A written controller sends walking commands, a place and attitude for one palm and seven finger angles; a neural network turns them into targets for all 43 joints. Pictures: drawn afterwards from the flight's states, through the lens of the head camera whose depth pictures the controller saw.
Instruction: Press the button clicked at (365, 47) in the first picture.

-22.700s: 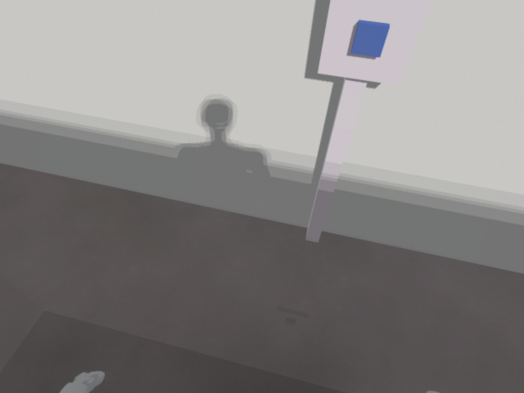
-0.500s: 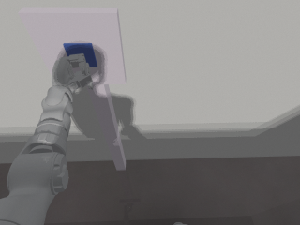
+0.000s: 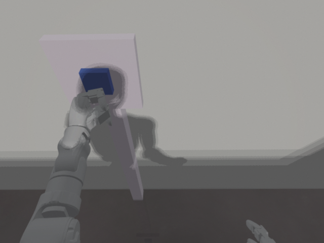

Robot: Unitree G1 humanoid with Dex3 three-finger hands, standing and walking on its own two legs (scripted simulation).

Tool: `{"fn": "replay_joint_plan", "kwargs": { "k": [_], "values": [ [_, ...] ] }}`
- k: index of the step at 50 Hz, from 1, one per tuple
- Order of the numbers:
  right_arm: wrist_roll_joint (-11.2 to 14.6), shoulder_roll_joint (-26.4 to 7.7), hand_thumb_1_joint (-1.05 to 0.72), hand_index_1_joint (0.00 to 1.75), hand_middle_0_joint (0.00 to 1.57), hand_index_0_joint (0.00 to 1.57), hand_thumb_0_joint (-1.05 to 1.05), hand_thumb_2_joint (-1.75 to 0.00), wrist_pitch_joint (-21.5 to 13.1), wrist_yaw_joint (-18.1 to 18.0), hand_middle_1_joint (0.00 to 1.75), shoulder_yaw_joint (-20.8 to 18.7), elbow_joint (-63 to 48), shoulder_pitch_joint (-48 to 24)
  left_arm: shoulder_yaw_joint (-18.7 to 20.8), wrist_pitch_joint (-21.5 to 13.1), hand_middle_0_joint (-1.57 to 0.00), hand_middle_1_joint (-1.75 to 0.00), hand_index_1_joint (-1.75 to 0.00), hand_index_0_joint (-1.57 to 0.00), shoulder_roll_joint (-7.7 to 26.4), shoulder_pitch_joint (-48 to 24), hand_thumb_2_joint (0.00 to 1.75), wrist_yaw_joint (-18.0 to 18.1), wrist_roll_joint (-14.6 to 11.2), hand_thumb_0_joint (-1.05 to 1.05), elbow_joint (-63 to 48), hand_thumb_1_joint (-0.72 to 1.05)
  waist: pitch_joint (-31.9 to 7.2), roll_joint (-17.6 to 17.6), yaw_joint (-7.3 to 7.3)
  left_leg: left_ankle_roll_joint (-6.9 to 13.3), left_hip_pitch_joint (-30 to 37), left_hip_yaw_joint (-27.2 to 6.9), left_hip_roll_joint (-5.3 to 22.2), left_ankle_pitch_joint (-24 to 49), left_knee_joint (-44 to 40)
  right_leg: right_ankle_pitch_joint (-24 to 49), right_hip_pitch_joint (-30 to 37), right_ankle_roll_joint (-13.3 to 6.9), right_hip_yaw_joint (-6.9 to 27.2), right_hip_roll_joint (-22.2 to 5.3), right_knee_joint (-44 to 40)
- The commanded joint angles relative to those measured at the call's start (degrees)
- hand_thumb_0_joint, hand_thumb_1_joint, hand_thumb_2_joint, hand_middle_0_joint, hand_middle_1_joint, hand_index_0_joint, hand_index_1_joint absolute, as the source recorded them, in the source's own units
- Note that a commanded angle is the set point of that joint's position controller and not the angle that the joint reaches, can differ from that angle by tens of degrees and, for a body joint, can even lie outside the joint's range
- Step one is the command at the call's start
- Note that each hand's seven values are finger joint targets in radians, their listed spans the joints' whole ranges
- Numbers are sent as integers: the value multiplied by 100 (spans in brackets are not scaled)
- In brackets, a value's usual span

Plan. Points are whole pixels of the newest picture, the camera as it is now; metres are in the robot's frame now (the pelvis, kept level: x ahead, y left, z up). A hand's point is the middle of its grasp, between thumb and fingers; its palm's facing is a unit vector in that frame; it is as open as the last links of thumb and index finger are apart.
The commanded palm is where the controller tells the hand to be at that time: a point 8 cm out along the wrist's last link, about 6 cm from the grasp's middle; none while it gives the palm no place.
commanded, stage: pull the fist back off the button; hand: left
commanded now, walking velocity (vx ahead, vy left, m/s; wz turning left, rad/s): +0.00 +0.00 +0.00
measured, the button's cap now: (97, 81) +0.47 +0.19 +0.17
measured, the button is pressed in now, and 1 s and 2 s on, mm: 0 0 0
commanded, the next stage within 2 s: draw the hand back to the body in 0.40 s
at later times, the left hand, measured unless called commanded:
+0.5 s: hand (101, 129) +0.33 +0.15 +0.14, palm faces +0.04 -1.00 -0.03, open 3.1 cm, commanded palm +0.31 +0.20 +0.14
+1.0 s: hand (75, 150) +0.27 +0.18 +0.15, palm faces +0.06 -1.00 -0.05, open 3.1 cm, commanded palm +0.23 +0.24 +0.16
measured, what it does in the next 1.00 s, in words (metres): stands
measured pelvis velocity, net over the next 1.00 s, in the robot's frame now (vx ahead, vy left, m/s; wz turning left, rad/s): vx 0.01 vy -0.01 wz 0.03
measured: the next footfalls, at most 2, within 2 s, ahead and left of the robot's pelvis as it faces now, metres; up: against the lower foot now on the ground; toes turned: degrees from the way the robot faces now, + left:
none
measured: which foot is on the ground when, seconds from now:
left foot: down 0.00-1.00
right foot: down 0.00-1.00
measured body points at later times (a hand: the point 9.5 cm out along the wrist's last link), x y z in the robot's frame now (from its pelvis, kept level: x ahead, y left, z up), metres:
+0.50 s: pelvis +0.02 -0.01 +0.00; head +0.01 -0.04 +0.45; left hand +0.33 +0.20 +0.14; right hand +0.23 -0.23 -0.07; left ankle +0.00 +0.11 -0.73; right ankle +0.02 -0.11 -0.73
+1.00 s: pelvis +0.01 -0.01 +0.01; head -0.03 -0.03 +0.46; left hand +0.26 +0.24 +0.16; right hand +0.20 -0.24 -0.06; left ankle +0.00 +0.11 -0.73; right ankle +0.02 -0.11 -0.73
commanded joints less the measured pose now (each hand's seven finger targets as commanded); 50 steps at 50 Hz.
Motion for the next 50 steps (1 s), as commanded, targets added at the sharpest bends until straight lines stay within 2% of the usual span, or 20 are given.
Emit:
{"fn": "replay_joint_plan", "kwargs": {
  "k": [1,4,5,9,14,15,16,20,24,25,30,34,36,39,40,42,44,45,49,50],
  "values": [
    [10,-635,-90,30,20,20,0,-90,-299,-63,30,-248,-969,-542,234,-186,-130,-150,-150,-130,990,-1666,90,62,-17,0,-2223,90,-1577,-207,200,59,712,-317,-25,1252,-555,1485,912,-81,141,93,-469],
    [17,-580,-90,30,20,20,0,-90,-296,-43,30,-235,-1048,-671,51,26,-130,-150,-150,-130,734,-1195,90,32,-63,0,-2840,90,-1589,-69,209,41,901,-263,-43,1652,-499,1977,1026,-64,114,86,-462],
    [10,-599,-90,30,20,20,0,-90,-281,-49,30,-235,-1025,-672,142,115,-130,-150,-150,-130,833,-1003,90,37,-86,0,-2849,90,-1491,-389,198,51,837,-287,-38,1702,-493,2062,1104,-60,93,99,-485],
    [36,-566,-90,30,20,20,0,-90,-190,-92,30,-218,-1106,-841,-6,497,-130,-150,-150,-130,682,-702,90,-44,-121,0,-3356,90,-1337,-290,140,52,914,-242,-89,1652,-523,2158,1109,-15,79,84,-572],
    [9,-488,-90,30,20,20,0,-90,-194,-83,30,-186,-1205,-995,-82,668,-130,-150,-150,-130,534,116,90,-90,-179,0,-4181,90,-1504,-97,208,49,1177,-249,-113,2128,-452,2631,1303,-18,41,68,-524],
    [4,-511,-90,30,20,20,0,-90,-187,-81,30,-183,-1169,-978,-87,664,-130,-150,-150,-130,595,129,90,-87,-169,0,-4291,90,-1460,-279,168,52,1156,-277,-100,2189,-440,2663,1329,-22,14,79,-514],
    [4,-490,-90,30,20,20,0,-90,-179,-85,30,-170,-1174,-1021,-170,711,-130,-150,-150,-130,496,182,90,-103,-167,0,-4293,90,-1343,-87,168,46,1150,-263,-112,2149,-458,2645,1264,-16,31,72,-531],
    [-15,-527,-90,30,20,20,0,-90,-130,-136,30,-154,-1073,-1075,-120,831,-130,-150,-150,-130,620,-12,90,-39,-164,0,-4196,90,-942,-396,74,63,1025,-319,-124,1750,-473,2202,1029,10,22,85,-636],
    [-24,-490,-90,30,20,20,0,-90,-92,-162,30,-126,-1091,-1156,-122,875,-130,-150,-150,-130,609,-108,90,-27,-152,0,-4227,90,-1141,-169,105,45,1086,-325,-162,1670,-510,2039,1088,-5,35,52,-634],
    [-38,-499,-90,30,20,20,0,-90,-84,-166,30,-113,-1070,-1149,-102,889,-130,-150,-150,-130,618,-18,90,-15,-156,0,-4078,90,-1067,-308,126,48,1028,-349,-143,1638,-508,1971,1075,-8,28,63,-647],
    [-36,-506,-90,30,20,20,0,-90,-42,-170,30,-100,-1153,-1251,540,879,-130,-150,-150,-130,1161,644,90,-70,-256,0,-4007,90,-1272,-399,354,41,854,-320,-145,1584,-628,1982,1519,-10,75,31,-680],
    [5,-473,-90,30,20,20,0,-90,-101,-180,30,-95,-1254,-1351,557,878,-130,-150,-150,-130,1113,880,90,-211,-366,0,-4355,90,-1164,-170,358,48,878,-265,-145,1443,-713,1910,1508,18,116,24,-778],
    [27,-500,-90,30,20,20,0,-90,-139,-185,30,-90,-1234,-1358,578,893,-130,-150,-150,-130,1146,1074,90,-284,-417,0,-4354,90,-905,-331,331,57,807,-291,-118,1327,-766,1719,1420,22,106,44,-854],
    [53,-483,-90,30,20,20,0,-90,-236,-209,30,-96,-1277,-1376,469,918,-130,-150,-150,-130,1054,1212,90,-388,-454,0,-4765,90,-859,-5,304,52,929,-291,-124,1244,-791,1518,1294,12,73,56,-896],
    [48,-495,-90,30,20,20,0,-90,-283,-215,30,-89,-1265,-1372,369,927,-130,-150,-150,-130,966,1225,90,-414,-481,0,-4803,90,-787,-192,271,62,916,-320,-115,1172,-789,1389,1239,20,70,66,-938],
    [61,-502,-90,30,20,20,0,-90,-366,-246,30,-101,-1231,-1356,358,945,-130,-150,-150,-130,1016,1136,90,-444,-490,0,-5028,90,-676,-41,224,55,975,-360,-108,979,-841,1068,1084,23,56,79,-991],
    [56,-511,-90,30,20,20,0,-90,-459,-271,30,-96,-1237,-1368,396,967,-130,-150,-150,-130,1040,1325,90,-445,-518,0,-5177,90,-644,-23,257,59,997,-394,-108,853,-866,871,1024,21,59,82,-1023],
    [42,-536,-90,30,20,20,0,-90,-491,-274,30,-104,-1196,-1343,494,974,-130,-150,-150,-130,1126,1469,90,-437,-528,0,-5172,90,-612,-275,255,69,964,-411,-90,854,-864,833,1038,30,47,95,-1047],
    [50,-500,-90,30,20,20,0,-90,-560,-276,30,-81,-1214,-1380,613,1080,-130,-150,-150,-130,1159,1860,90,-450,-546,0,-5452,90,-635,-36,325,46,976,-412,-107,851,-910,778,1072,25,13,75,-1026],
    [42,-518,-90,30,20,20,0,-90,-568,-276,30,-78,-1185,-1373,671,1121,-130,-150,-150,-130,1218,1929,90,-449,-548,0,-5428,90,-559,-161,325,50,948,-438,-94,815,-910,696,1049,21,11,90,-1052]
  ]
}}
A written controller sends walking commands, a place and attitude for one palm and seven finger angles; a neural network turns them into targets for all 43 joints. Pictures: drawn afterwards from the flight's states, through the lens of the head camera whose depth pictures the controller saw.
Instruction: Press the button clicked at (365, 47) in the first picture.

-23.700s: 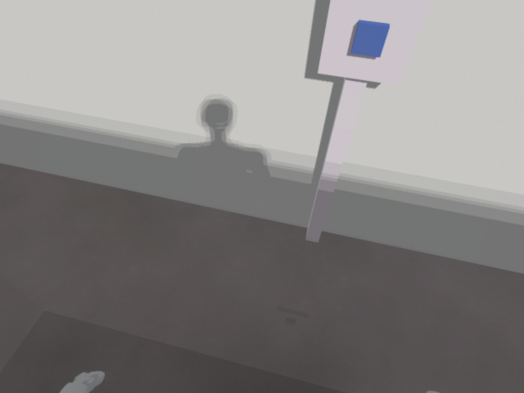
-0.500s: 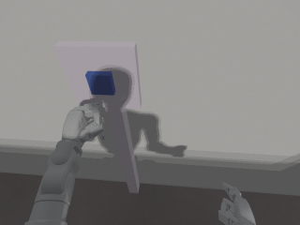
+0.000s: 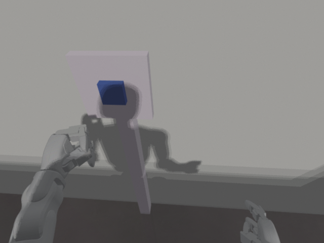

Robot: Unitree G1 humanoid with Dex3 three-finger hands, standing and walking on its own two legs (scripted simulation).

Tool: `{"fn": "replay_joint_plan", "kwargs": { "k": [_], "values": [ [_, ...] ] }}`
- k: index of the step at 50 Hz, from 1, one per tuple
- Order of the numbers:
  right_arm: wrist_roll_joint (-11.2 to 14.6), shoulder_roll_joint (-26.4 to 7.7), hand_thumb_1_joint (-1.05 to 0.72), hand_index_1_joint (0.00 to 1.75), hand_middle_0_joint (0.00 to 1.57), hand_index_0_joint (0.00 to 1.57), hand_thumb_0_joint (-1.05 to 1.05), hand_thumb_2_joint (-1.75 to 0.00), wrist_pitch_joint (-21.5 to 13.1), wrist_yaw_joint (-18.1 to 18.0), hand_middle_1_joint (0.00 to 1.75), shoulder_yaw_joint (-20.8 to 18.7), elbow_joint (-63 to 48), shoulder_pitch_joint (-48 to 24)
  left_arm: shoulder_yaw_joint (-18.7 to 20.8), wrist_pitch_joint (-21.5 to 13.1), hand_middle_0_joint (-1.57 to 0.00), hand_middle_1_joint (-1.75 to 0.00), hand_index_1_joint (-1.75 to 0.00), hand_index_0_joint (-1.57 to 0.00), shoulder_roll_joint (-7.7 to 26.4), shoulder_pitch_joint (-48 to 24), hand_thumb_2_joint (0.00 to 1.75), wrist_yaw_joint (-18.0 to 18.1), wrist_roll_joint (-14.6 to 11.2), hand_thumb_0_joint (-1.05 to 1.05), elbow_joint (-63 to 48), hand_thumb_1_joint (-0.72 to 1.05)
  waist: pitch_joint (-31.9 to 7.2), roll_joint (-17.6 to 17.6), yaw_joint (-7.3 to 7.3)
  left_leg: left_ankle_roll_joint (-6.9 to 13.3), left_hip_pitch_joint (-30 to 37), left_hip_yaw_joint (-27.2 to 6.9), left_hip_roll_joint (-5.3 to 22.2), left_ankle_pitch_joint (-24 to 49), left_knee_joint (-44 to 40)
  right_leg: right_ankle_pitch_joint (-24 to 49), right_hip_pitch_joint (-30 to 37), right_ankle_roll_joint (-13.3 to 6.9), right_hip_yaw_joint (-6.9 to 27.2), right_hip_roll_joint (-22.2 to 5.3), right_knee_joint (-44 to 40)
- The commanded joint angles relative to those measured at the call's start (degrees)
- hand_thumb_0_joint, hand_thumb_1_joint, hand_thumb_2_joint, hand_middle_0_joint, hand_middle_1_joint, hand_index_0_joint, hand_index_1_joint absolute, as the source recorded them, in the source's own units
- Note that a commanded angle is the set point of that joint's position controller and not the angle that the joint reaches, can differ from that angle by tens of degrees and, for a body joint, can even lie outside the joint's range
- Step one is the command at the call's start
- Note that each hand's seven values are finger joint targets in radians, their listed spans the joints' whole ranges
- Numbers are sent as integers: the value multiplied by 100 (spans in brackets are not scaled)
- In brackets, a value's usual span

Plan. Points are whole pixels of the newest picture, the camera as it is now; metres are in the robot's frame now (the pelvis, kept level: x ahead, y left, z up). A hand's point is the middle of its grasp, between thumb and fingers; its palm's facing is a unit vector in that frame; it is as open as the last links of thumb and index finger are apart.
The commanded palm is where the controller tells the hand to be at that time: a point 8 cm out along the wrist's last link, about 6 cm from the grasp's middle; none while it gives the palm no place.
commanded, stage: draw the hand back to the body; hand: left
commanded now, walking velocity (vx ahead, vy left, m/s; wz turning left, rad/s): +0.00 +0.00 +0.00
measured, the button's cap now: (113, 92) +0.47 +0.18 +0.16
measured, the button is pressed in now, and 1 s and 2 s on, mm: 0 0 0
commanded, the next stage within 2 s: step back with the hand held close in 0.98 s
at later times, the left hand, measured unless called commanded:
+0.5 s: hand (56, 167) +0.22 +0.23 +0.16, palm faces +0.33 -0.88 -0.33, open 3.1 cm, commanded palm +0.16 +0.28 +0.17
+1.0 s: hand (39, 178) +0.19 +0.25 +0.16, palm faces +0.42 -0.83 -0.37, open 3.1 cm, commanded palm +0.14 +0.29 +0.18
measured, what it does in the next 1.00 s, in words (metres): stands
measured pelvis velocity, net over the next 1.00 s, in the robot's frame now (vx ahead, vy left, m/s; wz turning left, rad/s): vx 0.02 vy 0.01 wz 0.00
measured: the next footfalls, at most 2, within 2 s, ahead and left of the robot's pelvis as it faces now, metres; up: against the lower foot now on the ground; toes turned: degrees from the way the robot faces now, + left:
none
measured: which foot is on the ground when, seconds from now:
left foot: down 0.00-1.00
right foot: down 0.00-1.00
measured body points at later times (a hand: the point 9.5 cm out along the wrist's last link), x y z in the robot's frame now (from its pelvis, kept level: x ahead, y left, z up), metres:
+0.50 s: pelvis +0.01 +0.01 +0.01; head -0.01 -0.01 +0.45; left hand +0.19 +0.27 +0.18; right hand +0.19 -0.20 -0.08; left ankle +0.00 +0.12 -0.74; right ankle +0.01 -0.10 -0.74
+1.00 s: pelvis +0.02 +0.01 +0.01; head -0.01 -0.01 +0.45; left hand +0.16 +0.29 +0.18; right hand +0.21 -0.20 -0.07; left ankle +0.00 +0.12 -0.74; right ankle +0.01 -0.10 -0.74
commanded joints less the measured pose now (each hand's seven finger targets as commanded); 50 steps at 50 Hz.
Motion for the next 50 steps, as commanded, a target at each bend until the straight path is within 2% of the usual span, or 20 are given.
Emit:
{"fn": "replay_joint_plan", "kwargs": {
  "k": [1,2,3,5,7,10,11,13,18,20,22,25,29,35,40,41,45,46,49,50],
  "values": [
    [-197,-400,-90,30,20,20,0,-90,-450,-45,30,-197,-1015,-968,444,-797,-130,-150,-150,-130,1358,-1161,90,751,673,0,-2109,90,51,-128,101,161,-150,-202,-98,540,-580,419,-97,55,437,-51,-923],
    [-244,-374,-90,30,20,20,0,-90,-430,-21,30,-190,-896,-908,356,-917,-130,-150,-150,-130,976,-494,90,1068,747,0,-1602,90,241,-355,60,139,-161,-223,-63,378,-654,195,-150,45,376,-73,-962],
    [-238,-361,-90,30,20,20,0,-90,-406,19,30,-190,-926,-931,150,-964,-130,-150,-150,-130,734,-211,90,1173,776,0,-1644,90,266,-265,65,134,-153,-220,-52,309,-681,121,-159,42,387,-86,-950],
    [-273,-389,-90,30,20,20,0,-90,-328,43,30,-222,-877,-912,196,-1132,-130,-150,-150,-130,890,-169,90,1369,899,0,-1904,90,21,-275,78,145,31,-195,-26,407,-740,196,70,28,397,-49,-1004],
    [-295,-359,-90,30,20,20,0,-90,-294,52,30,-238,-886,-862,330,-1317,-130,-150,-150,-130,1027,-163,90,1526,1010,0,-2218,90,-300,-60,73,136,197,-178,-30,490,-786,303,285,12,408,-67,-957],
    [-316,-361,-90,30,20,20,0,-90,-258,47,30,-260,-847,-899,361,-1450,-130,-150,-150,-130,1090,15,90,1661,1108,0,-2372,90,-386,-186,74,146,310,-171,-11,609,-838,374,420,14,403,-44,-1027],
    [-314,-338,-90,30,20,20,0,-90,-259,42,30,-260,-870,-921,312,-1506,-130,-150,-150,-130,1051,-27,90,1687,1133,0,-2550,90,-415,-37,64,148,391,-174,-16,646,-862,431,440,9,414,-56,-1017],
    [-328,-329,-90,30,20,20,0,-90,-257,43,30,-256,-838,-909,300,-1546,-130,-150,-150,-130,1003,220,90,1744,1171,0,-2568,90,-353,31,80,137,429,-206,-13,749,-898,540,459,-10,358,-42,-993],
    [-344,-343,-90,30,20,20,0,-90,-231,86,30,-290,-825,-923,334,-1586,-130,-150,-150,-130,934,959,90,1775,1212,0,-2769,90,-244,-51,141,101,422,-259,15,1130,-930,880,588,-23,288,-11,-903],
    [-363,-359,-90,30,20,20,0,-90,-193,100,30,-308,-822,-936,464,-1560,-130,-150,-150,-130,982,1427,90,1761,1202,0,-2683,90,-115,-310,198,109,356,-260,33,1246,-930,973,593,-12,270,14,-921],
    [-355,-334,-90,30,20,20,0,-90,-138,105,30,-322,-868,-927,579,-1577,-130,-150,-150,-130,1039,1577,90,1757,1188,0,-2833,90,-106,-324,209,102,307,-251,39,1300,-910,1042,630,-7,275,-1,-880],
    [-354,-322,-90,30,20,20,0,-90,-97,105,30,-337,-885,-916,799,-1587,-130,-150,-150,-130,1146,1943,90,1760,1191,0,-2928,90,-58,-319,252,81,269,-238,44,1430,-883,1168,646,-17,267,27,-877],
    [-334,-268,-90,30,20,20,0,-90,-105,98,30,-347,-933,-877,905,-1628,-130,-150,-150,-130,1173,2143,90,1786,1190,0,-3338,90,-174,96,246,59,362,-202,44,1626,-798,1364,649,-17,278,2,-832],
    [-332,-272,-90,30,20,20,0,-90,-138,55,30,-380,-907,-844,1090,-1579,-130,-150,-150,-130,1239,2578,90,1832,1185,0,-3428,90,-36,-76,268,55,333,-209,59,1691,-759,1419,591,-9,275,43,-906],
    [-337,-309,-90,30,20,20,0,-90,-121,32,30,-383,-855,-814,876,-1543,-130,-150,-150,-130,1075,2309,90,1846,1224,0,-3292,90,197,-187,185,90,336,-220,53,1464,-782,1166,387,7,273,33,-990],
    [-342,-317,-90,30,20,20,0,-90,-117,23,30,-382,-861,-803,860,-1548,-130,-150,-150,-130,1078,2241,90,1856,1227,0,-3347,90,114,-81,175,94,371,-222,46,1454,-795,1156,439,7,274,10,-964],
    [-359,-307,-90,30,20,20,0,-90,-130,-2,30,-374,-872,-842,997,-1554,-130,-150,-150,-130,1231,2266,90,1889,1236,0,-3396,90,-33,-132,251,94,387,-242,30,1443,-796,1147,558,-3,294,20,-971],
    [-362,-284,-90,30,20,20,0,-90,-127,-6,30,-363,-879,-838,982,-1553,-130,-150,-150,-130,1196,2299,90,1892,1224,0,-3441,90,-145,46,251,93,421,-228,20,1481,-790,1215,621,-4,302,-5,-936],
    [-358,-262,-90,30,20,20,0,-90,-140,11,30,-349,-892,-858,989,-1547,-130,-150,-150,-130,1200,2316,90,1895,1222,0,-3527,90,-115,122,265,57,401,-248,21,1603,-786,1308,641,-12,281,12,-905],
    [-368,-273,-90,30,20,20,0,-90,-147,0,30,-350,-878,-876,1053,-1526,-130,-150,-150,-130,1257,2337,90,1899,1222,0,-3483,90,-86,41,286,54,379,-253,27,1565,-795,1276,645,-11,280,28,-951]
  ]
}}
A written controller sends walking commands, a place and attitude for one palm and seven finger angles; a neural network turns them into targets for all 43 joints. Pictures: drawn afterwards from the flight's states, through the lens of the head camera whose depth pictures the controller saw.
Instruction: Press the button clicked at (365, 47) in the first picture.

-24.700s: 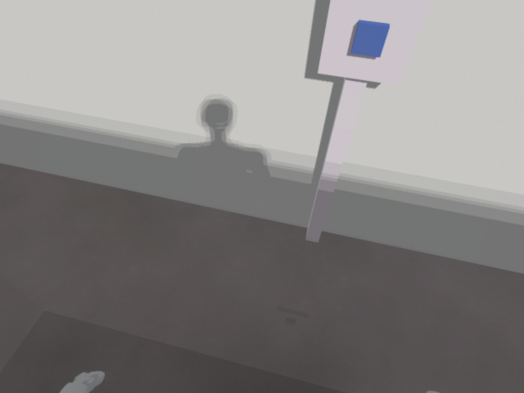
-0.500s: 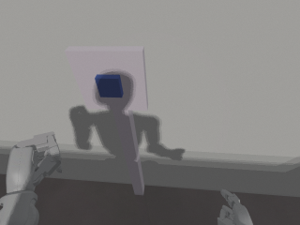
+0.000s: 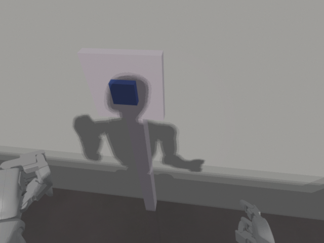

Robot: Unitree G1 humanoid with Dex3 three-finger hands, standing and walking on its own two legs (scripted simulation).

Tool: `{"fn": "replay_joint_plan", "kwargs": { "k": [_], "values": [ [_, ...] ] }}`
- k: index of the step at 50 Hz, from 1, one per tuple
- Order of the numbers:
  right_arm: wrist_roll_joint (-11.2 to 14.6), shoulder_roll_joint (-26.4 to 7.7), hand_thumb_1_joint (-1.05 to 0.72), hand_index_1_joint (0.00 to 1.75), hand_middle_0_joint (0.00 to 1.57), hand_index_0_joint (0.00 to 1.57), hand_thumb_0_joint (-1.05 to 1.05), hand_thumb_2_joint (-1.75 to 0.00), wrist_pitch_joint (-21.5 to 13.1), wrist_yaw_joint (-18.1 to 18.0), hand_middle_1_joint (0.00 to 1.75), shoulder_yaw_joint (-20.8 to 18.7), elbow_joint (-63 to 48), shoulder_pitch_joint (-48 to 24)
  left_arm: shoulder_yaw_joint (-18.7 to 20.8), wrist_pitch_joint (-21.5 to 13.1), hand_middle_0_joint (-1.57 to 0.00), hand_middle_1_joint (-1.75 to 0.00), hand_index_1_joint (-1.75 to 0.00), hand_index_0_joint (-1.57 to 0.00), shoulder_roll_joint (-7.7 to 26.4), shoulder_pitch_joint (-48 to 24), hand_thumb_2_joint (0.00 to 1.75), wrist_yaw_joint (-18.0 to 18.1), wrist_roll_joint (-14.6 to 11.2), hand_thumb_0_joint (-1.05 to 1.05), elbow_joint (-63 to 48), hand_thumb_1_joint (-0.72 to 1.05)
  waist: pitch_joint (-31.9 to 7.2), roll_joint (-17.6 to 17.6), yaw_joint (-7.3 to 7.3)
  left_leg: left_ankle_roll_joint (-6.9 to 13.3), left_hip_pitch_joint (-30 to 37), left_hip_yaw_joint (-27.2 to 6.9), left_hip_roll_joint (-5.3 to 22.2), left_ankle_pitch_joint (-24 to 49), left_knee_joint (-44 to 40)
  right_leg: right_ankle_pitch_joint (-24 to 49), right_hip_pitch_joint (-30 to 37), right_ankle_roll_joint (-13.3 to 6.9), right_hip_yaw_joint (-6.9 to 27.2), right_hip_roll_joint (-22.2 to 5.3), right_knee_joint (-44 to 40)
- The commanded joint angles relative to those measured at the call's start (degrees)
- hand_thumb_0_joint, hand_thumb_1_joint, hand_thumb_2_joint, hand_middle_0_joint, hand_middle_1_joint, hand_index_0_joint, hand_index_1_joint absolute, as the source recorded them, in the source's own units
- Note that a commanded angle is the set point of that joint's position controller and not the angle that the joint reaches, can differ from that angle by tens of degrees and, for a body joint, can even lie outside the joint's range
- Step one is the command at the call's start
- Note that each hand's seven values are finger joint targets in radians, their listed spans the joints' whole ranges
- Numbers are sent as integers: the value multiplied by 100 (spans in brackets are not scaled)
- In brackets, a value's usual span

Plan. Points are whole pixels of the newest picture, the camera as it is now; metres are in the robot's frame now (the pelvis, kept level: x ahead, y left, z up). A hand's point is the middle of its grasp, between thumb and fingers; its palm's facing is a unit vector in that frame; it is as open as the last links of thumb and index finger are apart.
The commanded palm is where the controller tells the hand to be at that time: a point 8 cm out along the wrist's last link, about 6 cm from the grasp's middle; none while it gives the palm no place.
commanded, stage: step back with the hand held close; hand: left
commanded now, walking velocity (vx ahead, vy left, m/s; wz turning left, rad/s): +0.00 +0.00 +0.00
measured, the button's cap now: (124, 91) +0.46 +0.17 +0.16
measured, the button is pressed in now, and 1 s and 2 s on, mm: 0 0 0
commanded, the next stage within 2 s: stop stepping back and stand still in 1.18 s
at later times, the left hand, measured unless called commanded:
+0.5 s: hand (37, 191) +0.15 +0.25 +0.15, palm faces +0.29 -0.82 -0.50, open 3.1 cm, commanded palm +0.09 +0.29 +0.17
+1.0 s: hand out of the picture +0.07 +0.28 +0.17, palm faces +0.40 -0.81 -0.43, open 3.1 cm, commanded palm +0.00 +0.31 +0.17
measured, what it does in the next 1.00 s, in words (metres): walks backwards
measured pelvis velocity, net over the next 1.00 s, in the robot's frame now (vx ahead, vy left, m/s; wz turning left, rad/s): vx -0.12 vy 0.03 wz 0.04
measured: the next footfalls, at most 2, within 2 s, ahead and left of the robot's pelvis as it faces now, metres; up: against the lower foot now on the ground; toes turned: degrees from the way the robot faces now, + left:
right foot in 1.20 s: -0.25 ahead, -0.11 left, +0.00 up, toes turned -3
right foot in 1.80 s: -0.19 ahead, +0.01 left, +0.00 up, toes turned -4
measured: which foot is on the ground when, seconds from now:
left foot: down 0.00-1.00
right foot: down 0.00-0.86, up 0.88-1.00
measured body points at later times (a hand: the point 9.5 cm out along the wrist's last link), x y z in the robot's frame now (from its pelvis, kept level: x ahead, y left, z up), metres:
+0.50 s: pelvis -0.04 +0.01 -0.01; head -0.01 +0.02 +0.44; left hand +0.13 +0.29 +0.18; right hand +0.14 -0.23 -0.08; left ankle -0.02 +0.10 -0.74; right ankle -0.01 -0.11 -0.74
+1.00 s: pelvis -0.12 +0.03 -0.01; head -0.10 +0.07 +0.44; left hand +0.05 +0.32 +0.19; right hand +0.04 -0.20 -0.08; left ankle -0.02 +0.10 -0.74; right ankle -0.16 -0.12 -0.68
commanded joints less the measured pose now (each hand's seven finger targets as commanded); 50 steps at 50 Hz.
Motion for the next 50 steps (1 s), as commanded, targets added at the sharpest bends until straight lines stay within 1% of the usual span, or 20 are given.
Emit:
{"fn": "replay_joint_plan", "kwargs": {
  "k": [1,5,6,7,9,13,19,26,30,33,36,38,40,41,42,43,44,45,47,50],
  "values": [
    [-6,-516,-90,30,20,20,0,-90,-342,-74,30,-180,-935,-739,674,-387,-130,-150,-150,-130,922,-332,90,97,-7,0,-1237,90,-283,-107,-7,-14,-177,-264,81,1451,-350,1088,28,-104,259,39,-350],
    [11,-553,-90,30,20,20,0,-90,-292,-81,30,-192,-851,-724,749,-355,-130,-150,-150,-130,986,-625,90,91,-1,0,-856,90,9,-247,-59,-11,-271,-241,91,1164,-402,764,-152,-103,277,65,-492],
    [48,-676,-90,30,20,20,0,-90,-153,-40,30,-250,-1091,-587,1542,-563,-130,-150,-150,-130,1739,-1232,90,95,-41,0,-1410,90,459,-309,-238,121,-810,-383,235,738,-258,819,-651,-54,848,-268,-809],
    [27,-543,-90,30,20,20,0,-90,-77,-41,30,-232,-972,-541,1207,-573,-130,-150,-150,-130,1276,-712,90,35,-10,0,-835,90,376,-631,-274,116,-727,-423,206,645,-164,691,-708,-65,808,-373,-881],
    [13,-568,-90,30,20,20,0,-90,45,-7,30,-253,-1060,-596,899,-533,-130,-150,-150,-130,989,-248,90,-9,41,0,-741,90,203,-732,-289,120,-652,-377,214,868,-89,823,-704,-43,767,-413,-868],
    [3,-688,-90,30,20,20,0,-90,203,32,30,-324,-1195,-613,899,-629,-130,-150,-150,-130,1047,257,90,6,39,0,-1354,90,-752,-105,-286,109,-691,-386,315,1768,4,1747,-115,-25,555,-432,-253],
    [68,-663,-90,30,20,20,0,-90,360,-25,30,-412,-1416,-624,1360,-689,-130,-150,-150,-130,1474,682,90,127,-9,0,-2077,90,-1398,-251,-293,77,-909,-515,448,2453,210,2573,131,-12,502,-402,358],
    [43,-685,-90,30,20,20,0,-90,338,-90,30,-443,-1390,-633,1385,-736,-130,-150,-150,-130,1355,768,90,138,7,0,-1874,90,-878,252,-276,226,-1903,-834,797,1649,-330,1327,-3,66,400,-109,939],
    [32,-748,-90,30,20,20,0,-90,233,-87,30,-447,-1379,-589,1319,-767,-130,-150,-150,-130,1259,528,90,133,60,0,-1735,90,-523,102,-307,352,-2952,-913,846,-144,-559,795,226,61,583,-100,1073],
    [44,-728,-90,30,20,20,0,-90,167,-58,30,-435,-1388,-461,1213,-824,-130,-150,-150,-130,1222,309,90,155,124,0,-1760,90,-345,-530,-387,295,-2993,-708,483,-1287,4,-102,-362,-60,1094,-467,320],
    [19,-646,-90,30,20,20,0,-90,145,-59,30,-409,-1259,-382,1146,-868,-130,-150,-150,-130,1343,74,90,241,113,0,-1971,90,-355,-1172,-434,47,-1647,-384,12,-993,1482,-1633,-2060,-441,1670,-1164,-885],
    [-32,-596,-90,30,20,20,0,-90,156,-64,30,-355,-1162,-381,1131,-865,-130,-150,-150,-130,1367,-3,90,320,123,0,-1994,90,-461,-1370,-454,2,-1098,-313,-27,-739,1988,-1837,-2588,-553,1520,-1411,-1091],
    [-35,-630,-90,30,20,20,0,-90,179,-101,30,-315,-1157,-436,1140,-853,-130,-150,-150,-130,1400,-59,90,357,115,0,-2091,90,-461,-947,-506,13,-916,-381,32,-550,1256,-1629,-2631,-374,1043,-1081,-736],
    [-28,-686,-90,30,20,20,0,-90,187,-130,30,-312,-1167,-430,1185,-884,-130,-150,-150,-130,1432,-16,90,372,112,0,-2165,90,-386,-334,-512,71,-1130,-698,226,-757,625,-1671,-2534,-220,750,-765,-313],
    [-28,-723,-90,30,20,20,0,-90,152,-161,30,-302,-1227,-458,1208,-943,-130,-150,-150,-130,1401,95,90,376,107,0,-2230,90,-333,404,-489,221,-1799,-1293,627,-1314,-267,-1611,-2051,-52,536,-322,467],
    [-42,-827,-90,30,20,20,0,-90,76,-171,30,-320,-1300,-525,1323,-997,-130,-150,-150,-130,1408,159,90,379,163,0,-2328,90,-369,1470,-458,535,-3131,-2332,1381,-2526,-1493,-1134,-902,98,392,238,2051],
    [-70,-720,-90,30,20,20,0,-90,-18,-161,30,-359,-1313,-489,1441,-1023,-130,-150,-150,-130,1440,105,90,369,263,0,-2385,90,-489,1704,-408,776,-3864,-2828,1818,-3036,-2046,-953,-293,153,481,453,3476],
    [-72,-604,-90,30,20,20,0,-90,-56,-149,30,-382,-1272,-446,1541,-1050,-130,-150,-150,-130,1646,-51,90,357,261,0,-2472,90,-450,1297,-439,840,-3743,-2894,1903,-2615,-2063,-1102,-594,139,707,440,4183],
    [-81,-626,-90,30,20,20,0,-90,-184,-65,30,-430,-1219,-481,1490,-1118,-130,-150,-150,-130,1526,129,90,347,212,0,-2455,90,-566,526,-391,827,-2787,-2336,1697,-1398,-1358,-1348,-1268,85,837,378,4012],
    [-89,-629,-90,30,20,20,0,-90,-355,14,30,-454,-1008,-376,1369,-1128,-130,-150,-150,-130,1282,730,90,340,92,0,-2184,90,-765,621,-361,635,-1652,-1786,1329,-523,-1204,-1473,-1428,109,450,381,2676]
  ]
}}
